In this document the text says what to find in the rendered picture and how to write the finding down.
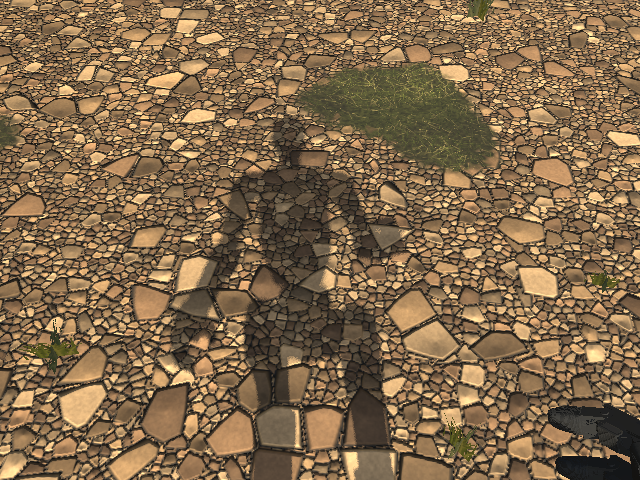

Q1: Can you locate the right robot hand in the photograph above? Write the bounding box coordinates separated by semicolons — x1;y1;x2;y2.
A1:
547;404;640;480

